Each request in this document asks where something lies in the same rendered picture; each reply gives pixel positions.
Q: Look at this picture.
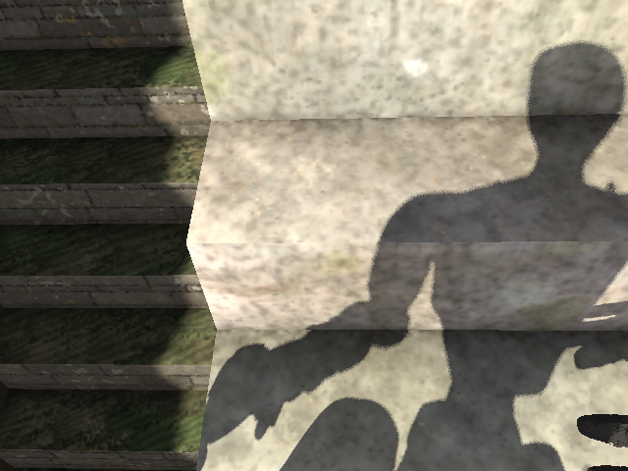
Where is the robot right hand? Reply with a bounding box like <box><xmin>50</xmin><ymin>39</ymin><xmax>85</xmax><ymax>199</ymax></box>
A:
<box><xmin>577</xmin><ymin>414</ymin><xmax>628</xmax><ymax>471</ymax></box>

